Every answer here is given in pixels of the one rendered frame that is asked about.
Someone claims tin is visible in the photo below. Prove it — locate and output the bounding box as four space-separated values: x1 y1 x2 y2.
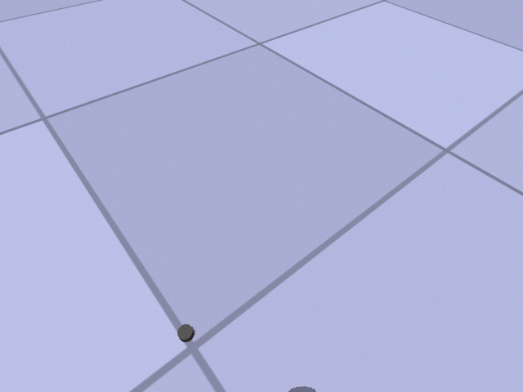
177 324 194 342

